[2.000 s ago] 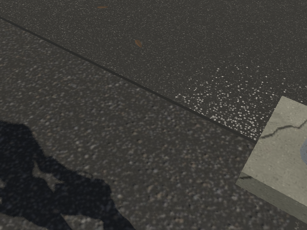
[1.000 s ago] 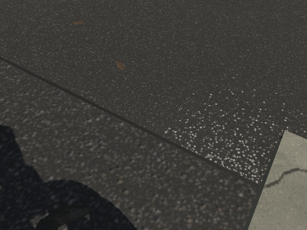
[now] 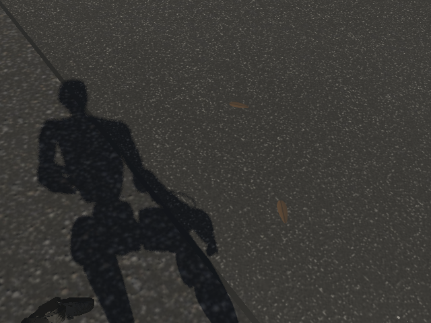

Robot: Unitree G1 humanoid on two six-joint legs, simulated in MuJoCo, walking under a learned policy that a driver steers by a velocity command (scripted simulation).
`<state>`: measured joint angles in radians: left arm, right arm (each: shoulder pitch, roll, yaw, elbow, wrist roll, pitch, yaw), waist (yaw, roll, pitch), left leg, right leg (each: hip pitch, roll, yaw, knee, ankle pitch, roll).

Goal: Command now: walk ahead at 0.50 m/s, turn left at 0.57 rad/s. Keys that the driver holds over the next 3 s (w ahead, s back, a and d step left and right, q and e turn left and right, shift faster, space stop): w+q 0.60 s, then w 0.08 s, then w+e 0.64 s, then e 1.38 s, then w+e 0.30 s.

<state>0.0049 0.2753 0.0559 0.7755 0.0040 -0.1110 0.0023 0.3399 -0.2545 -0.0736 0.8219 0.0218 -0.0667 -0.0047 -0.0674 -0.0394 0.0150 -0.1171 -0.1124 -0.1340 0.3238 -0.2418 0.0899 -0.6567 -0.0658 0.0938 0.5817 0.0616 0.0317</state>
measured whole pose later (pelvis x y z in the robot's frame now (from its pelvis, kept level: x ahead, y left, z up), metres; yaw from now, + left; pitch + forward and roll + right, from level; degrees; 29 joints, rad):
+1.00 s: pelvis +0.51 +0.13 +0.00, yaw +21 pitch +1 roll +1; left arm 0.17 0.30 0.06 0.83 -0.02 -0.05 -0.02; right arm 0.32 -0.25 -0.06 0.77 -0.02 -0.09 0.01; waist -0.03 -0.05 0.01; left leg -0.03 -0.06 0.12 0.23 -0.22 0.07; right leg -0.74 -0.11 0.09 0.87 0.03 0.02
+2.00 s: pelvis +0.92 +0.20 -0.01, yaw -15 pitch +2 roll +1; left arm 0.18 0.30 0.07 0.63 -0.02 0.07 0.01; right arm 0.13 -0.27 -0.06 0.70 -0.02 0.01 -0.03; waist -0.02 -0.02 0.06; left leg -0.34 0.05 0.12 0.43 -0.12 0.02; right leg -0.48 -0.05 0.01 0.88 -0.39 0.06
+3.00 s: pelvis +0.93 +0.14 -0.01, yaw -50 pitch +2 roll +1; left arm 0.20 0.30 0.07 0.58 -0.02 0.02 -0.02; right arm 0.26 -0.33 -0.09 0.76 0.03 -0.02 0.00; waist -0.04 0.01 0.00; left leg -0.16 0.11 0.15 0.47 -0.34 -0.03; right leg -0.31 -0.04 -0.05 0.58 -0.32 -0.03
